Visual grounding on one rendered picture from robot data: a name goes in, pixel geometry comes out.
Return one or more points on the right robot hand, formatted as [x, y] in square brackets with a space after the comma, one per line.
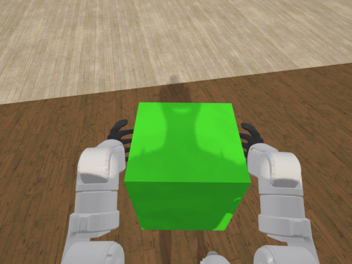
[254, 139]

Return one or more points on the left robot hand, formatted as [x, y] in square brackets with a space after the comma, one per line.
[116, 134]

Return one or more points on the carton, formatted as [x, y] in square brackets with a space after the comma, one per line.
[186, 168]

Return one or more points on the right robot upper arm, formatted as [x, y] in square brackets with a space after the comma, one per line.
[274, 254]

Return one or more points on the left robot upper arm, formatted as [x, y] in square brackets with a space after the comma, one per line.
[94, 252]

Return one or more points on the robot right forearm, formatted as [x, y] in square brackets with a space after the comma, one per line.
[280, 185]

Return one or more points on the robot left forearm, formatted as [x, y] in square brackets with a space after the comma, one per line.
[97, 182]

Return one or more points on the right robot shin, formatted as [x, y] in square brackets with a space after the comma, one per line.
[211, 253]

